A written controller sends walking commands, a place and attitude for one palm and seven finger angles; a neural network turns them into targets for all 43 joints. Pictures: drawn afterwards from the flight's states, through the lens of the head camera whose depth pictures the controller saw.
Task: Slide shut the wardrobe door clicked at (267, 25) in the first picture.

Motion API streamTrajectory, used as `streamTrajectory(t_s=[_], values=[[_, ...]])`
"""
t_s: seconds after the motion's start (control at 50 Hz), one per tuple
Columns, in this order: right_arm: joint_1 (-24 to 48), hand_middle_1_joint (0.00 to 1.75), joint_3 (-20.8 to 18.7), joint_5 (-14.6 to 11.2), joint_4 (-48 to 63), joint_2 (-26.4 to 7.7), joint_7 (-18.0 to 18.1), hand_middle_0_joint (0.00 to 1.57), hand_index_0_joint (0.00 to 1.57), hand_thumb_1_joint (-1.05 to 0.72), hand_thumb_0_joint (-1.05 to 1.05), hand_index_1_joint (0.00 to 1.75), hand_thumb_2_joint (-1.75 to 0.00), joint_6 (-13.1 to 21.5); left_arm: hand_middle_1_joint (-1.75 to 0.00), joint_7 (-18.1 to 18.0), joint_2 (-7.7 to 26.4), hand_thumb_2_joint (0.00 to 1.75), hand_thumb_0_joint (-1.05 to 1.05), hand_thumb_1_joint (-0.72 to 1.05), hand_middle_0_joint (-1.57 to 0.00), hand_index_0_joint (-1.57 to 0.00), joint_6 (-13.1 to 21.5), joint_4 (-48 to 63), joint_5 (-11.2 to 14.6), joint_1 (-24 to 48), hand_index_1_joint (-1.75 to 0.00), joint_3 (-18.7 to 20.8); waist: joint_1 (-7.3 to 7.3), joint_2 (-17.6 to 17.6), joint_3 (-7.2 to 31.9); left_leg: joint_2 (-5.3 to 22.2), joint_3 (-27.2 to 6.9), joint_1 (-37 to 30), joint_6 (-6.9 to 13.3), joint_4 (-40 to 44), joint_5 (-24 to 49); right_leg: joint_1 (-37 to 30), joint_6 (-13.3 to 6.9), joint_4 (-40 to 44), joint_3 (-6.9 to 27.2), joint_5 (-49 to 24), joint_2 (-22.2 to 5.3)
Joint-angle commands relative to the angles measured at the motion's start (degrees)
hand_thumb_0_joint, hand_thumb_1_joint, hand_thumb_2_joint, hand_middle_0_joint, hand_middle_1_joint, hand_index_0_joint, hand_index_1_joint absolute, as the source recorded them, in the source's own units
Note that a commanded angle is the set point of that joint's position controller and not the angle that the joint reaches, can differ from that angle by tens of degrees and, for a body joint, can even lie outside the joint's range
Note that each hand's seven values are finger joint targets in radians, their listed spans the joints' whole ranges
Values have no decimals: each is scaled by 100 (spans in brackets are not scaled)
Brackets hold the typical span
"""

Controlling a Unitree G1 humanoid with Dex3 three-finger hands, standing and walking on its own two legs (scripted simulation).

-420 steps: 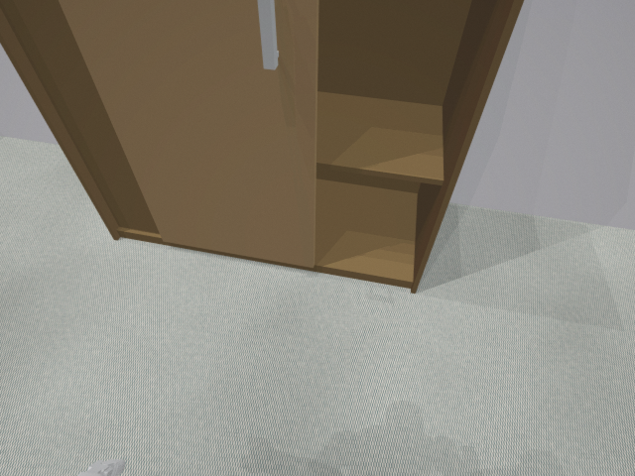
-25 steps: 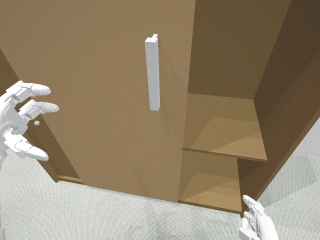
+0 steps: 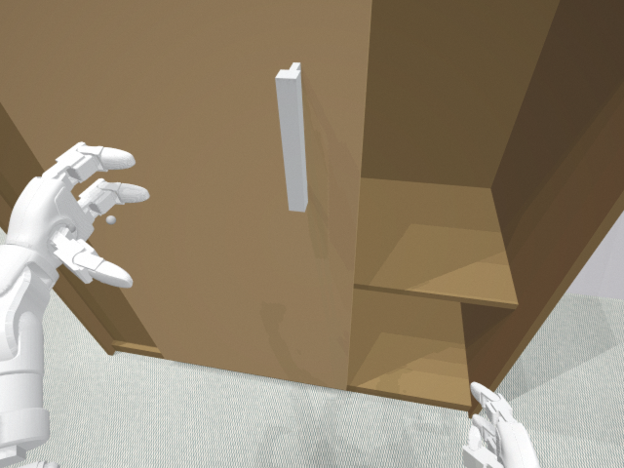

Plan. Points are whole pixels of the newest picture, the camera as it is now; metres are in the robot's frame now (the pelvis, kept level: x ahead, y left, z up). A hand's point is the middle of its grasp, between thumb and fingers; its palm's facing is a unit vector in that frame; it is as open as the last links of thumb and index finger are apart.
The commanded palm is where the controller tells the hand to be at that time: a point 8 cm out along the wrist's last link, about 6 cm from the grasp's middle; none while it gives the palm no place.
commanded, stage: move the hooked fingers beside the handle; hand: left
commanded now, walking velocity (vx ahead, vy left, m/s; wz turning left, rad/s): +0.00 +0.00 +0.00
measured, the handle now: (297, 141) +0.52 +0.07 +0.18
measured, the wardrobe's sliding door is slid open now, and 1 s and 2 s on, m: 0.38 0.38 0.38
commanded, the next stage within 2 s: none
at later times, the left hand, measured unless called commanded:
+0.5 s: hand (161, 190) +0.36 +0.21 +0.21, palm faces -0.05 -1.00 -0.06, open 14.0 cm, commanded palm +0.35 +0.25 +0.20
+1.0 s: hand (219, 165) +0.43 +0.16 +0.20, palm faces -0.09 -1.00 -0.04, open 14.0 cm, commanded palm +0.41 +0.21 +0.19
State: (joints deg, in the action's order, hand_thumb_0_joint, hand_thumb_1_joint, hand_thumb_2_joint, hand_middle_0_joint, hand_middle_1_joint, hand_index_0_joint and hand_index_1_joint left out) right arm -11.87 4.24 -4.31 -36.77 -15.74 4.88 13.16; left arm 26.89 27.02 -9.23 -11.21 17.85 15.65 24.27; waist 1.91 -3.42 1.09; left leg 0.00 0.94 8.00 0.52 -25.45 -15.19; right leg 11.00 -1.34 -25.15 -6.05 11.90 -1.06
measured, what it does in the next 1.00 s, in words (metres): stands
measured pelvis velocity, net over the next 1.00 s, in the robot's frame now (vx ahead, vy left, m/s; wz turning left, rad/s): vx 0.01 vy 0.00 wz -0.02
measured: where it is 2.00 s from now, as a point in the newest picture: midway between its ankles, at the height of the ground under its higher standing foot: outside the picture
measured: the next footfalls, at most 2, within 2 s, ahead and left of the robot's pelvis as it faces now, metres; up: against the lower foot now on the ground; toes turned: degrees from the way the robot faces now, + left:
none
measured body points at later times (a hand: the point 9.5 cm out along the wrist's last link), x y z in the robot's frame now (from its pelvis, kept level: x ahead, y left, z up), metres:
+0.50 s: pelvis +0.00 +0.00 +0.00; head -0.01 -0.02 +0.45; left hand +0.36 +0.27 +0.21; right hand +0.17 -0.25 -0.09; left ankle -0.01 +0.11 -0.74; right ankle +0.02 -0.10 -0.74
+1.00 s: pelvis +0.01 +0.00 +0.00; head +0.01 -0.02 +0.45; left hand +0.42 +0.21 +0.21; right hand +0.14 -0.25 -0.10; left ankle -0.01 +0.11 -0.74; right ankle +0.02 -0.10 -0.74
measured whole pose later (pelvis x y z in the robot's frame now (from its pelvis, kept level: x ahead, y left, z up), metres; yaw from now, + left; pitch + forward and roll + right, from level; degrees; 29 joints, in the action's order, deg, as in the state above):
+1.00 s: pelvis +0.01 +0.00 +0.00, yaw -1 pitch +1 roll +0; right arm -15.4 2.2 -3.7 -39.4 -15.6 4.4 9.2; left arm 14.2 19.7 -5.5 -30.9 12.1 36.7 14.0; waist -1.1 -3.0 1.4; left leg -0.1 2.3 9.4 0.8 -23.8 -15.2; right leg 13.4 -1.0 -24.5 -4.5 11.8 -0.9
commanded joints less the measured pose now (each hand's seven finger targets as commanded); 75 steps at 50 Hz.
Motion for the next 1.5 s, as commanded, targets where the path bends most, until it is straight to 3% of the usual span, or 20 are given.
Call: streamTrajectory(t_s=[0.0,0.14,0.22,0.3,0.34,0.4,0.46,0.5,0.58,0.6,0.7,0.78,0.94,1.08,1.16,1.24,1.28,1.34,1.4,1.48], values=[[733,30,-261,-32,928,-653,22,20,20,-90,0,30,-90,278,-120,-170,1679,30,0,-50,-30,-30,386,968,105,1976,-120,627,13,-125,1096,-35,-236,29,99,363,1081,-510,-1,330,320,-878,44],[721,30,-301,-45,973,-651,10,20,20,-90,0,30,-90,241,-120,-261,1371,30,0,-50,-30,-30,366,1034,50,2304,-120,308,-47,-52,1337,-37,-189,-102,117,302,1322,-548,11,235,321,-1219,35],[644,30,-315,-58,836,-709,44,20,20,-90,0,30,-90,174,-120,-374,1387,30,0,-50,-30,-30,352,550,15,2675,-120,229,-148,201,941,-24,-193,111,127,349,912,-298,40,353,355,-793,33],[658,30,-314,-55,877,-676,65,20,20,-90,0,30,-90,164,-120,-478,1433,30,0,-50,-30,-30,472,728,-91,3104,-120,154,-132,-227,1313,-44,-180,-63,124,321,1032,-446,7,315,395,-871,7],[607,30,-314,-52,825,-668,90,20,20,-90,0,30,-90,175,-120,-514,1228,30,0,-50,-30,-30,540,616,-106,3483,-120,-71,-232,-142,1394,-38,-201,-182,128,313,1047,-380,11,308,377,-909,27],[547,30,-326,-33,784,-691,80,20,20,-90,0,30,-90,153,-120,-545,1367,30,0,-50,-30,-30,587,309,-100,3234,-120,135,-147,106,1442,-34,-184,-65,141,306,1200,-569,9,274,394,-1145,15],[532,30,-320,-59,772,-663,66,20,20,-90,0,30,-90,136,-120,-590,987,30,0,-50,-30,-30,534,196,-156,3491,-120,-270,-212,-78,1331,-24,-180,-148,111,315,1242,-365,-8,252,347,-1189,24],[488,30,-323,-56,752,-675,61,20,20,-90,0,30,-90,104,-120,-690,893,30,0,-50,-30,-30,482,-22,-174,3525,-120,-345,-221,178,1191,-22,-203,-32,116,341,1128,-317,3,291,342,-1072,31],[419,30,-344,-23,723,-710,57,20,20,-90,0,30,-90,21,-120,-883,1236,30,0,-50,-30,-30,481,-175,-282,3653,-120,-74,-151,262,1406,-5,-186,10,115,338,1293,-514,-6,243,364,-1194,7],[437,30,-340,-21,754,-671,43,20,20,-90,0,30,-90,29,-120,-892,965,30,0,-50,-30,-30,543,8,-303,3926,-120,-336,-214,101,1535,-21,-177,-92,115,338,1390,-526,-9,220,369,-1327,6],[281,30,-362,7,650,-669,51,20,20,-90,0,30,-90,-19,-120,-1046,982,30,0,-50,-30,-30,633,-345,-345,4137,-120,-285,-245,336,1611,-7,-160,-130,129,311,1483,-552,0,226,386,-1476,33],[192,30,-381,12,599,-664,34,20,20,-90,0,30,-90,-64,-120,-1131,889,30,0,-50,-30,-30,680,-525,-425,4252,-120,-399,-243,145,1601,7,-155,-188,105,298,1674,-540,-35,212,367,-1586,34],[39,30,-441,32,513,-633,-25,20,20,-90,0,30,-90,-121,-120,-1336,362,30,0,-50,-30,-30,809,-640,-494,4875,-120,-817,-359,209,1852,18,-150,-396,98,296,1965,-524,-37,188,353,-1841,72],[-203,30,-458,72,304,-683,-15,20,20,-90,0,30,-90,-257,-120,-1596,606,30,0,-50,-30,-30,928,-1598,-669,5354,-120,-640,-400,445,1556,15,-80,-58,130,366,1545,-458,-24,285,394,-1528,71],[-329,30,-487,102,312,-623,-54,20,20,-90,0,30,-90,-213,-120,-1617,366,30,0,-50,-30,-30,1229,-1413,-736,5875,-120,-848,-466,13,2066,13,-100,-442,106,257,2065,-523,-55,188,432,-1967,86],[-492,30,-524,110,193,-674,-77,20,20,-90,0,30,-90,-257,-120,-1629,319,30,0,-50,-30,-30,1241,-2069,-702,5783,-120,-770,-475,438,1876,24,-46,-193,121,265,2007,-509,-27,189,415,-2070,116],[-529,30,-535,125,199,-716,-88,20,20,-90,0,30,-90,-313,-120,-1673,707,30,0,-50,-30,-30,1250,-2271,-783,5461,-120,-440,-332,457,1822,7,-11,17,128,325,1865,-685,-44,208,415,-1977,86],[-468,30,-531,99,333,-664,-127,20,20,-90,0,30,-90,-338,-120,-1639,483,30,0,-50,-30,-30,1316,-2028,-812,5371,-120,-631,-342,301,1804,9,48,-3,135,348,1862,-680,-40,217,446,-2046,88],[-458,30,-540,74,345,-703,-108,20,20,-90,0,30,-90,-382,-120,-1620,480,30,0,-50,-30,-30,1345,-2142,-744,5283,-120,-624,-383,614,1592,29,40,111,157,407,1555,-606,-20,293,445,-1782,114],[-442,30,-549,83,332,-677,-72,20,20,-90,0,30,-90,-329,-120,-1643,507,30,0,-50,-30,-30,1517,-1634,-778,5941,-120,-764,-472,160,1822,28,15,-149,160,403,1459,-524,-33,339,482,-1527,99]])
